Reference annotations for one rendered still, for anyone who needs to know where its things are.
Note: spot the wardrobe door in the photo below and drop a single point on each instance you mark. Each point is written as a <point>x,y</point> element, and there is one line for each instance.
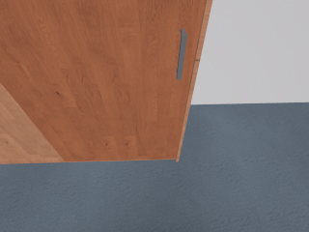
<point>98,78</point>
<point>19,137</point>

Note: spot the handle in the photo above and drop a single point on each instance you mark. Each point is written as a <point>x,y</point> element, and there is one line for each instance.
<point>179,69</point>

